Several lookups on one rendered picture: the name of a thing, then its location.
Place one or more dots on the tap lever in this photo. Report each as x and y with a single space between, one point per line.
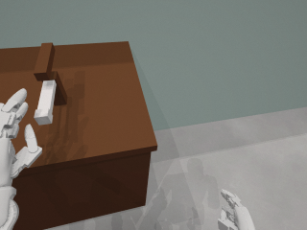
44 111

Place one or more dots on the robot left hand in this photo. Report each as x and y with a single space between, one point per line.
11 114

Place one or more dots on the robot right hand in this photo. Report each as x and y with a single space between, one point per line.
239 218

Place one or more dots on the left robot forearm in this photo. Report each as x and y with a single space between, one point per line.
9 210

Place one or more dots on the counter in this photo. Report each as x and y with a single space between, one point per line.
96 154

